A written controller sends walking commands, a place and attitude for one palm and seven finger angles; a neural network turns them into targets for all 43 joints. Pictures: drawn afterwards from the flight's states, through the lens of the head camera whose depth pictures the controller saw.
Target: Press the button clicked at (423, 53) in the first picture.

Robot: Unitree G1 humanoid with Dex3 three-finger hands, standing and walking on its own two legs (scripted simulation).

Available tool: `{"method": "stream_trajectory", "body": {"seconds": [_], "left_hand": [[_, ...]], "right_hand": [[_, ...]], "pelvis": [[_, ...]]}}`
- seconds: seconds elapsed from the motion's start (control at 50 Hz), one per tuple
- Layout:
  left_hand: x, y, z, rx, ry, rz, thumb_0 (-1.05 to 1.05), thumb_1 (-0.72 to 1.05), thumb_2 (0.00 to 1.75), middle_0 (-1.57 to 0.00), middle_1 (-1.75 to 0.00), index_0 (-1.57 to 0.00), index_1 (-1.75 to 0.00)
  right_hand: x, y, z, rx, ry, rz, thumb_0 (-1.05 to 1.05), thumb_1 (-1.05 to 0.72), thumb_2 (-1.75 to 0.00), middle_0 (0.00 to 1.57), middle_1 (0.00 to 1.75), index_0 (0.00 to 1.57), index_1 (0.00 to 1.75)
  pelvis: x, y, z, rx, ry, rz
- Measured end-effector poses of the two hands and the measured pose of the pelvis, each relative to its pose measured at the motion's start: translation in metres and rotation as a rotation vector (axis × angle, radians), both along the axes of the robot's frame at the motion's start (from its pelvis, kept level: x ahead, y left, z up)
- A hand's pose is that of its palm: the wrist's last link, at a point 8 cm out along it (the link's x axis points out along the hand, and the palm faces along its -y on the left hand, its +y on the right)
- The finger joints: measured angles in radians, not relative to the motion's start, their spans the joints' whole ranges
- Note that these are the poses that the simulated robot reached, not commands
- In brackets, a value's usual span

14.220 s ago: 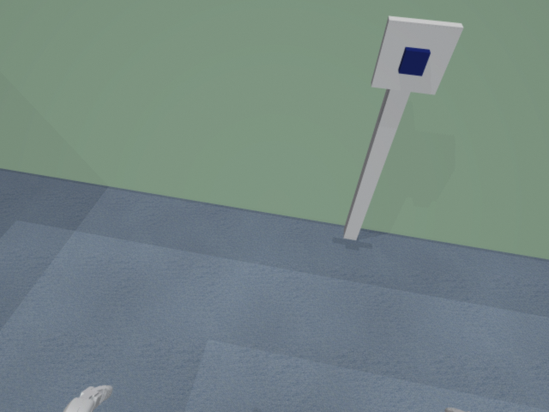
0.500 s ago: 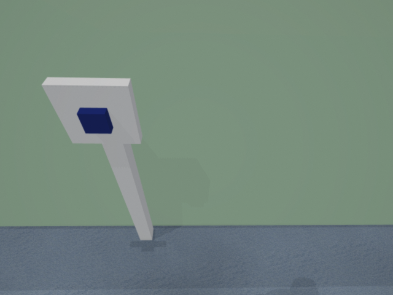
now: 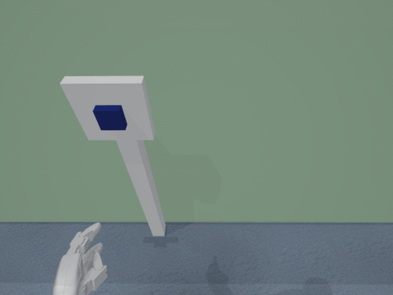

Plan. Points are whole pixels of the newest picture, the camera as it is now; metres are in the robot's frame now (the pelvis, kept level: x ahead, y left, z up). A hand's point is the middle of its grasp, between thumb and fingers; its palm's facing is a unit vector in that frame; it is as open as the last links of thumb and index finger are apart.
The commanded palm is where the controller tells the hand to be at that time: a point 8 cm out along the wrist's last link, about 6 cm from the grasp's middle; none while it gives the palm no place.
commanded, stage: raise the hand and make a fist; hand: left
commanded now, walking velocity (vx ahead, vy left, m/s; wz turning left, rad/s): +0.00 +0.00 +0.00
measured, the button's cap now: (111, 117) +0.49 +0.22 +0.09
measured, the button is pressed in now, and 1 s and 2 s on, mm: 0 0 0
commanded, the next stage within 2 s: aim a knuckle at the button in 1.82 s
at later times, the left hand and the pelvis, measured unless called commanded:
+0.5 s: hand (125, 269) +0.18 +0.14 +0.01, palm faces -0.01 -1.00 -0.07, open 3.7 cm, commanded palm +0.14 +0.21 +0.01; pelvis -0.01 -0.05 -0.07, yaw +2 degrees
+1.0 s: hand (106, 244) +0.21 +0.17 +0.05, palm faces +0.04 -1.00 -0.05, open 3.1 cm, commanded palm +0.18 +0.23 +0.05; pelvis +0.01 -0.02 -0.03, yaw +0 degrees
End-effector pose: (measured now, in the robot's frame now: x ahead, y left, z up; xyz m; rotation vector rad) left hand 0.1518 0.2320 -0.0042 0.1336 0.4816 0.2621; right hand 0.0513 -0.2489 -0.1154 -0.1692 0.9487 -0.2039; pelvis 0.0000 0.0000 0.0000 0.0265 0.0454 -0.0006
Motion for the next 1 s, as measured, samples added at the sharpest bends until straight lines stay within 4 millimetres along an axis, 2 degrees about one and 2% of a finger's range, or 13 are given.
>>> {"method": "stream_trajectory", "body": {"seconds": [0.06,0.12,0.18,0.26,0.34,0.38,0.44,0.56,0.62,0.72,0.78,0.9,1.0], "left_hand": [[0.036,-0.021,0.027,-0.056,-0.285,-0.096,0.02,0.93,0.9,-0.32,-0.43,-0.32,-0.44],[0.04,-0.043,0.024,-0.163,-0.459,-0.203,0.01,0.93,0.9,-0.39,-0.51,-0.39,-0.51],[0.018,-0.055,-0.003,-0.206,-0.465,-0.261,0.0,0.91,0.9,-0.46,-0.59,-0.46,-0.59],[-0.025,-0.04,-0.035,-0.159,-0.305,-0.181,0.01,0.9,0.9,-0.58,-0.7,-0.58,-0.71],[-0.052,-0.015,-0.016,-0.04,-0.357,-0.046,0.02,0.9,0.9,-0.69,-0.82,-0.68,-0.83],[-0.05,-0.012,0.004,0.005,-0.472,-0.039,0.02,0.9,0.9,-0.74,-0.88,-0.74,-0.89],[-0.027,-0.022,0.022,0.008,-0.613,-0.14,0.02,0.9,0.9,-0.82,-0.97,-0.82,-0.98],[0.025,-0.048,0.005,-0.134,-0.396,-0.363,0.01,0.9,0.9,-0.98,-1.15,-0.98,-1.16],[0.03,-0.039,0.01,-0.146,-0.325,-0.284,0.01,0.9,0.9,-1.06,-1.24,-1.06,-1.25],[0.022,-0.014,0.04,-0.049,-0.429,-0.144,0.02,0.9,0.9,-1.19,-1.37,-1.18,-1.38],[0.018,-0.009,0.046,-0.024,-0.472,-0.164,0.02,0.9,0.9,-1.23,-1.43,-1.23,-1.43],[0.023,-0.019,0.029,-0.112,-0.416,-0.262,0.01,0.9,0.9,-1.28,-1.48,-1.28,-1.48],[0.033,-0.008,0.053,-0.073,-0.502,-0.24,0.02,0.9,0.9,-1.3,-1.49,-1.29,-1.49]], "right_hand": [[0.043,-0.016,0.005,-0.03,-0.162,0.031,0.02,-0.92,-0.9,0.2,0.3,0.2,0.3],[0.083,-0.028,0.019,-0.053,-0.295,0.046,0.02,-0.91,-0.9,0.2,0.3,0.2,0.3],[0.118,-0.035,0.036,-0.083,-0.394,0.091,0.01,-0.91,-0.9,0.2,0.3,0.2,0.3],[0.157,-0.035,0.049,-0.109,-0.465,0.172,0.01,-0.91,-0.9,0.2,0.3,0.2,0.3],[0.179,-0.023,0.043,-0.087,-0.49,0.239,0.01,-0.91,-0.9,0.2,0.3,0.2,0.3],[0.182,-0.016,0.031,-0.061,-0.483,0.268,0.01,-0.91,-0.9,0.2,0.3,0.2,0.3],[0.176,-0.006,0.008,-0.014,-0.444,0.286,0.01,-0.9,-0.9,0.2,0.3,0.2,0.3],[0.13,-0.006,-0.019,0.061,-0.273,0.169,0.01,-0.9,-0.9,0.21,0.3,0.2,0.3],[0.105,-0.016,-0.017,0.052,-0.207,0.084,0.01,-0.9,-0.9,0.21,0.3,0.2,0.3],[0.082,-0.037,-0.011,-0.004,-0.155,0.026,0.01,-0.9,-0.9,0.21,0.3,0.2,0.3],[0.081,-0.045,-0.009,-0.04,-0.15,0.038,0.02,-0.9,-0.9,0.2,0.3,0.2,0.3],[0.096,-0.043,0.005,-0.082,-0.22,0.053,0.02,-0.9,-0.9,0.2,0.3,0.2,0.3],[0.118,-0.021,0.023,-0.063,-0.312,0.073,0.02,-0.91,-0.9,0.2,0.3,0.2,0.3]], "pelvis": [[-0.005,-0.003,-0.014,-0.009,0.034,0.005],[-0.007,-0.012,-0.028,-0.014,0.08,-0.015],[-0.008,-0.024,-0.043,-0.015,0.103,-0.02],[-0.009,-0.037,-0.055,-0.027,0.117,-0.003],[-0.007,-0.046,-0.061,-0.051,0.139,0.026],[-0.008,-0.049,-0.065,-0.064,0.152,0.041],[-0.011,-0.052,-0.071,-0.075,0.167,0.05],[-0.007,-0.055,-0.061,-0.05,0.166,0.028],[0.002,-0.054,-0.05,-0.036,0.152,0.008],[0.009,-0.048,-0.041,-0.035,0.142,-0.001],[0.008,-0.043,-0.041,-0.041,0.148,0.007],[0.004,-0.031,-0.04,-0.053,0.146,0.009],[0.007,-0.023,-0.034,-0.058,0.12,0.007]]}}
